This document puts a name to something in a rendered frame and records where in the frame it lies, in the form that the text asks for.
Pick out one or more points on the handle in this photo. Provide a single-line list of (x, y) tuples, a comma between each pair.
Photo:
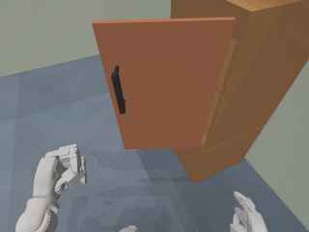
[(118, 90)]

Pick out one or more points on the left robot hand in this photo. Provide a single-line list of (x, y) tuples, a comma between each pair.
[(66, 163)]

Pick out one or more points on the cupboard door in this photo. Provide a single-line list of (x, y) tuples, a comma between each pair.
[(169, 70)]

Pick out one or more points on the right robot hand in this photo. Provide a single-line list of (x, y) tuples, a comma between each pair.
[(252, 221)]

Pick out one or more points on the robot left forearm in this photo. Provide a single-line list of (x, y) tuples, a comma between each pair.
[(40, 215)]

